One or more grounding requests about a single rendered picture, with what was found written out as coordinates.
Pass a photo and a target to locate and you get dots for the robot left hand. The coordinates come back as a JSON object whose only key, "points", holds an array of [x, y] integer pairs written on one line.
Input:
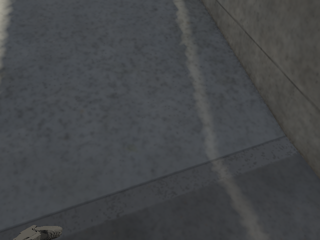
{"points": [[40, 233]]}

